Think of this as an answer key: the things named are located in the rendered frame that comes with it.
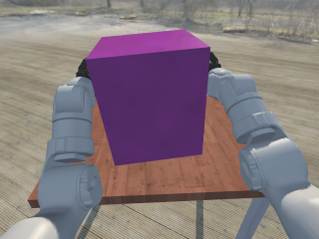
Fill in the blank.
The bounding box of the right robot forearm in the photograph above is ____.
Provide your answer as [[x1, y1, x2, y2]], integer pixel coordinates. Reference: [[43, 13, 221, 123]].
[[206, 68, 308, 176]]

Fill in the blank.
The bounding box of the robot right hand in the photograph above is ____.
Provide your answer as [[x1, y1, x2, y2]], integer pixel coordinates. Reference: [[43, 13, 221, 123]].
[[208, 52, 221, 72]]

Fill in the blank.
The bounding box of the left robot upper arm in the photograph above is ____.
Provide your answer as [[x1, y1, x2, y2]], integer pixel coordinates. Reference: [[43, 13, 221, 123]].
[[0, 162, 104, 239]]

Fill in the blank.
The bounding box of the robot left hand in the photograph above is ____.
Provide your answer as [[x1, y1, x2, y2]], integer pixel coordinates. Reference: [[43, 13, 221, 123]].
[[76, 59, 91, 80]]

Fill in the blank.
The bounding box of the left robot forearm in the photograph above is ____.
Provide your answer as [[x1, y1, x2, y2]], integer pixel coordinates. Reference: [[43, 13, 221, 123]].
[[37, 77, 96, 206]]

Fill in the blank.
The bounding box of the right robot upper arm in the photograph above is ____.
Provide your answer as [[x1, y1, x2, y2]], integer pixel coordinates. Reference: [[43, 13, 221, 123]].
[[238, 136, 319, 239]]

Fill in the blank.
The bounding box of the table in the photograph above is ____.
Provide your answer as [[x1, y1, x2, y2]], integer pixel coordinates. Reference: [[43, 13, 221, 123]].
[[28, 96, 270, 239]]

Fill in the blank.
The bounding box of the carton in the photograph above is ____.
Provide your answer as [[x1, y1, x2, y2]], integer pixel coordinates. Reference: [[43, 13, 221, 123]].
[[86, 29, 210, 166]]

